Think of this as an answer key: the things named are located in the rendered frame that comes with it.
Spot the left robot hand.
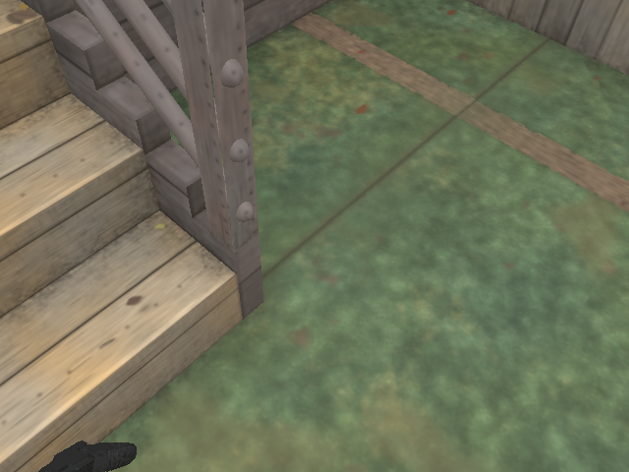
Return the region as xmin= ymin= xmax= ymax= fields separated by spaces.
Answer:
xmin=38 ymin=441 xmax=137 ymax=472

